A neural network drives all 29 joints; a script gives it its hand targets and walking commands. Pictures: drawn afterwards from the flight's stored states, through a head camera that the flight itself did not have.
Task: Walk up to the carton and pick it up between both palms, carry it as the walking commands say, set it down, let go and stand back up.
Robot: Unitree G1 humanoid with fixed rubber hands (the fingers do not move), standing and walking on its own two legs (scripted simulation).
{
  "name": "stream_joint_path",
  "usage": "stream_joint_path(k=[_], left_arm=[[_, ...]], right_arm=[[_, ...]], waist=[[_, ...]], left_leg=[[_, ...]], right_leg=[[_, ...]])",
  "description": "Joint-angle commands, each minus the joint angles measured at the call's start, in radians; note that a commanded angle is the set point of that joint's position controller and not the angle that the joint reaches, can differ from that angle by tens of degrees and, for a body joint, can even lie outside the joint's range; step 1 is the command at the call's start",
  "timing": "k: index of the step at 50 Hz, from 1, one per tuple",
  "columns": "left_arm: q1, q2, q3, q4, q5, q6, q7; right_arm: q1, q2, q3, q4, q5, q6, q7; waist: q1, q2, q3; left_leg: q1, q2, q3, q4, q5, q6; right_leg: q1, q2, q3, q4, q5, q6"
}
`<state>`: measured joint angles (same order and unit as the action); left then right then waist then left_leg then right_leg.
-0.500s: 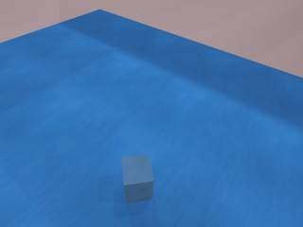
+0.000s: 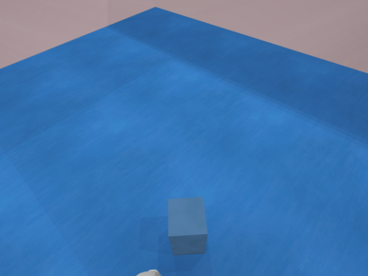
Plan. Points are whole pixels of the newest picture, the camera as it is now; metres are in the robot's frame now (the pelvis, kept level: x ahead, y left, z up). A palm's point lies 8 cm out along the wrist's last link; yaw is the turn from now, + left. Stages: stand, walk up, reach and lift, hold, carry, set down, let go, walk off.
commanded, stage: walk up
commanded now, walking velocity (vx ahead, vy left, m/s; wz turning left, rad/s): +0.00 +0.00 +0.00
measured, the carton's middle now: (187, 227) +0.45 +0.03 -0.62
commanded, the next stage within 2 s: none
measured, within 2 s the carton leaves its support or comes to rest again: neither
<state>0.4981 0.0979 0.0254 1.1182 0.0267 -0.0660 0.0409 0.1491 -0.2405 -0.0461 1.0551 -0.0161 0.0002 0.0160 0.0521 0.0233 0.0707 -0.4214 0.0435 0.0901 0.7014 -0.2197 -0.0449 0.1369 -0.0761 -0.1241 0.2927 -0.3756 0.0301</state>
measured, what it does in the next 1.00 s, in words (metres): walks backwards: left foot, then right foot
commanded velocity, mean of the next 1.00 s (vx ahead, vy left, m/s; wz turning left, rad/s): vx -0.05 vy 0.02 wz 0.00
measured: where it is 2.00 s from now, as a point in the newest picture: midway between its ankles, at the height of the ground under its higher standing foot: outside the picture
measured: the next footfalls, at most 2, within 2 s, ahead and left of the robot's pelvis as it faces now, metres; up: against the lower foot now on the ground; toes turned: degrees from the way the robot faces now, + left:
left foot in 0.04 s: +0.15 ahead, +0.12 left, +0.00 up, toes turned +7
right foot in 0.46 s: +0.05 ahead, -0.10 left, +0.00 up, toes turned -5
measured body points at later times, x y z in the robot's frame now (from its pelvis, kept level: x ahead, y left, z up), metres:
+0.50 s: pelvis -0.02 -0.01 -0.02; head -0.01 -0.05 +0.43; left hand +0.04 +0.25 -0.14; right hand +0.06 -0.28 -0.18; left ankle +0.10 +0.12 -0.73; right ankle +0.01 -0.09 -0.74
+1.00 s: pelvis -0.12 -0.02 +0.01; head -0.12 -0.01 +0.46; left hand -0.12 +0.23 -0.15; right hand -0.21 -0.26 -0.14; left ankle -0.20 +0.05 -0.74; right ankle -0.04 -0.11 -0.70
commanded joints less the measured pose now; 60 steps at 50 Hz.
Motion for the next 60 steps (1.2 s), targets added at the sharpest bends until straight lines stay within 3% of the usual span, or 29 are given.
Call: stream_joint_path(k=[1, 2, 3, 6, 8, 10, 12, 17, 19, 20, 21, 22, 23, 24, 26, 29, 33, 37, 38, 39, 42, 43, 44, 45, 46, 47, 50, 56, 60], left_arm=[[0.077, 0.137, 0.018, -0.022, -0.053, 0.016, 0.008], [0.038, 0.109, 0.014, -0.031, -0.065, 0.029, 0.015], [0.022, 0.095, 0.026, -0.038, -0.047, 0.031, 0.006], [0.037, 0.058, -0.009, 0.004, -0.018, 0.065, -0.012], [0.031, 0.076, 0.001, -0.007, -0.017, 0.077, -0.014], [-0.052, 0.118, 0.032, -0.063, -0.017, 0.092, -0.008], [-0.103, 0.155, 0.043, -0.093, -0.017, 0.108, -0.005], [-0.112, 0.158, 0.043, -0.11, -0.005, 0.12, -0.009], [-0.068, 0.174, 0.047, -0.094, -0.007, 0.119, -0.016], [-0.052, 0.203, 0.05, -0.089, -0.011, 0.115, -0.016], [-0.095, 0.304, 0.063, -0.113, 0.0, 0.113, -0.016], [-0.212, 0.323, 0.062, -0.147, -0.003, 0.109, -0.005], [-0.322, 0.288, 0.052, -0.163, -0.006, 0.103, 0.0], [-0.383, 0.274, 0.051, -0.164, -0.008, 0.099, 0.002], [-0.446, 0.249, 0.047, -0.191, -0.014, 0.094, 0.0], [-0.345, 0.244, 0.037, -0.192, -0.011, 0.083, -0.006], [-0.241, 0.216, 0.043, -0.151, -0.01, 0.057, -0.011], [-0.098, 0.253, 0.081, -0.123, -0.003, 0.054, -0.004], [-0.082, 0.267, 0.093, -0.115, -0.002, 0.061, -0.003], [-0.111, 0.275, 0.101, -0.122, -0.003, 0.071, -0.002], [-0.236, 0.248, 0.113, -0.148, -0.012, 0.095, -0.001], [-0.267, 0.209, 0.114, -0.165, -0.018, 0.102, -0.004], [-0.261, 0.16, 0.11, -0.163, -0.024, 0.105, -0.01], [-0.276, 0.143, 0.119, -0.143, -0.026, 0.107, -0.022], [-0.282, 0.176, 0.136, -0.157, -0.016, 0.106, -0.032], [-0.251, 0.192, 0.148, -0.134, 0.002, 0.102, -0.041], [-0.295, 0.147, 0.108, -0.082, 0.01, 0.092, -0.047], [-0.384, 0.128, 0.09, -0.144, 0.0, 0.074, -0.056], [-0.386, 0.104, 0.066, -0.156, -0.009, 0.047, -0.045]], right_arm=[[0.323, -0.158, -0.003, 0.033, 0.0, -0.043, -0.044], [0.308, -0.128, 0.006, 0.018, 0.016, -0.048, -0.047], [0.251, -0.136, 0.01, 0.006, 0.007, -0.041, -0.048], [0.07, -0.071, 0.024, -0.031, -0.002, -0.018, -0.057], [0.077, -0.068, 0.021, -0.037, -0.001, -0.008, -0.062], [0.057, -0.153, -0.01, -0.041, -0.002, 0.001, -0.067], [0.057, -0.166, -0.019, -0.036, -0.005, 0.014, -0.067], [-0.039, -0.151, -0.025, -0.07, -0.012, 0.03, -0.07], [-0.102, -0.137, -0.018, -0.089, -0.006, 0.04, -0.066], [-0.098, -0.104, -0.008, -0.091, 0.007, 0.045, -0.062], [-0.048, -0.047, 0.004, -0.101, 0.023, 0.056, -0.053], [-0.049, -0.053, -0.001, -0.106, 0.001, 0.079, -0.052], [0.016, -0.075, -0.013, -0.074, -0.019, 0.092, -0.045], [0.044, -0.107, -0.03, -0.062, -0.019, 0.096, -0.041], [0.061, -0.098, -0.037, -0.041, -0.009, 0.083, -0.033], [0.094, -0.079, -0.039, 0.006, -0.02, 0.09, -0.035], [0.117, -0.006, -0.011, 0.031, 0.002, 0.084, -0.027], [0.148, -0.063, -0.033, 0.058, -0.003, 0.07, -0.044], [0.203, -0.079, -0.037, 0.079, -0.01, 0.068, -0.04], [0.238, -0.076, -0.032, 0.086, -0.004, 0.064, -0.041], [0.438, -0.004, 0.005, 0.174, -0.013, 0.045, -0.048], [0.48, -0.019, 0.004, 0.192, -0.032, 0.043, -0.051], [0.47, -0.053, -0.003, 0.188, -0.038, 0.042, -0.054], [0.295, -0.084, -0.012, 0.126, -0.026, 0.035, -0.058], [0.175, -0.105, -0.011, 0.066, -0.023, 0.024, -0.062], [0.108, -0.103, -0.015, 0.042, -0.034, 0.019, -0.065], [0.191, -0.036, 0.005, 0.07, -0.039, -0.024, -0.072], [0.432, -0.035, 0.0, 0.122, -0.03, -0.046, -0.075], [0.462, -0.01, 0.006, 0.134, -0.043, -0.045, -0.086]], waist=[[-0.157, 0.255, -0.235], [-0.126, 0.151, -0.274], [-0.105, 0.143, -0.235], [-0.054, 0.108, -0.152], [-0.049, 0.102, -0.184], [-0.062, 0.116, -0.149], [-0.066, 0.131, -0.154], [-0.019, 0.157, -0.133], [0.037, 0.077, -0.127], [0.063, -0.067, -0.113], [0.044, -0.429, -0.073], [0.007, -0.427, -0.03], [-0.072, -0.326, -0.001], [-0.094, -0.279, 0.02], [-0.11, -0.23, 0.045], [-0.094, -0.084, 0.038], [-0.057, -0.155, -0.046], [-0.013, -0.242, -0.062], [-0.021, -0.239, -0.088], [-0.028, -0.267, -0.064], [-0.119, -0.199, -0.012], [-0.136, -0.106, 0.029], [-0.141, 0.142, 0.033], [-0.097, 0.291, 0.112], [-0.048, 0.21, 0.132], [-0.016, 0.154, 0.102], [-0.042, 0.032, 0.169], [-0.116, 0.131, 0.17], [-0.112, 0.147, 0.161]], left_leg=[[0.705, 0.364, -0.365, -0.231, 1.391, 0.27], [0.619, 0.377, -0.305, -0.239, 1.367, 0.288], [0.466, 0.378, -0.293, -0.291, 1.176, 0.263], [0.3, 0.229, -0.152, -0.367, 0.676, 0.212], [0.359, 0.214, -0.128, -0.357, 0.648, 0.191], [0.344, 0.271, -0.151, -0.314, 0.915, 0.227], [0.32, 0.291, -0.173, -0.31, 0.959, 0.254], [0.092, 0.266, -0.176, -0.376, 0.352, 0.232], [-0.035, 0.221, -0.159, -0.338, 0.032, 0.171], [-0.082, 0.153, -0.124, -0.24, -0.129, 0.115], [-0.144, -0.05, 0.021, 0.051, -0.285, 0.041], [-0.032, -0.061, -0.078, 0.368, -0.366, 0.039], [0.016, -0.041, -0.122, 0.484, -0.262, 0.037], [0.025, -0.043, -0.124, 0.533, -0.192, 0.036], [0.045, -0.061, -0.091, 0.569, -0.138, 0.014], [-0.037, -0.035, -0.105, 0.492, -0.091, 0.019], [0.035, -0.043, -0.07, 0.197, -0.149, 0.017], [0.082, -0.062, -0.065, 0.028, -0.37, 0.008], [0.151, -0.083, -0.03, -0.01, -0.413, 0.021], [0.222, -0.103, 0.001, -0.078, -0.434, 0.021], [0.523, -0.16, 0.132, -0.485, -0.31, 0.052], [0.552, -0.073, 0.033, -0.574, -0.336, 0.082], [0.495, 0.102, -0.21, -0.664, -0.466, 0.142], [0.22, 0.305, -0.445, -0.714, -0.638, 0.237], [0.113, 0.331, -0.426, -0.752, -0.636, 0.256], [0.143, 0.28, -0.331, -0.735, -0.488, 0.22], [0.319, 0.247, -0.271, -0.663, -0.291, 0.133], [0.487, 0.18, -0.19, -0.644, -0.256, 0.131], [0.476, 0.176, -0.112, -0.522, 0.334, 0.17]], right_leg=[[-0.514, 0.089, 0.087, 0.689, -0.228, 0.014], [-0.423, 0.03, 0.15, 0.746, -0.242, -0.003], [-0.396, 0.025, 0.149, 0.735, -0.219, -0.006], [-0.337, 0.001, 0.111, 0.631, -0.154, -0.013], [-0.375, 0.018, 0.086, 0.554, -0.148, 0.004], [-0.434, 0.043, 0.059, 0.644, -0.181, 0.027], [-0.477, 0.037, 0.074, 0.639, -0.18, 0.042], [-0.366, 0.006, 0.105, 0.554, -0.057, 0.021], [-0.256, 0.006, 0.083, 0.348, 0.107, -0.001], [-0.25, -0.053, 0.169, 0.17, 0.083, -0.032], [-0.372, -0.296, 0.488, -0.117, 0.032, -0.119], [-0.62, -0.372, 0.563, -0.203, -0.086, -0.213], [-0.712, -0.334, 0.514, -0.211, -0.29, -0.19], [-0.755, -0.297, 0.446, -0.214, -0.334, -0.169], [-0.711, -0.178, 0.321, -0.172, -0.095, -0.125], [-0.54, -0.168, 0.318, -0.139, -0.011, -0.042], [-0.315, -0.119, 0.282, -0.155, -0.172, -0.05], [-0.206, -0.223, 0.431, -0.189, -0.194, -0.088], [-0.224, -0.222, 0.43, -0.232, -0.264, -0.068], [-0.276, -0.202, 0.405, -0.262, -0.273, -0.05], [-0.446, -0.038, 0.167, -0.198, -0.219, 0.067], [-0.514, 0.013, 0.104, -0.1, -0.161, 0.101], [-0.561, 0.086, 0.046, 0.153, -0.137, 0.099], [-0.569, 0.072, 0.055, 0.509, -0.097, 0.018], [-0.578, 0.047, 0.107, 0.719, -0.015, -0.009], [-0.623, 0.052, 0.098, 0.842, 0.002, -0.014], [-0.769, 0.075, 0.14, 0.746, 0.08, -0.009], [-0.866, 0.048, 0.08, 0.662, 0.107, 0.022], [-0.76, 0.032, 0.0, 0.506, 0.058, 0.009]])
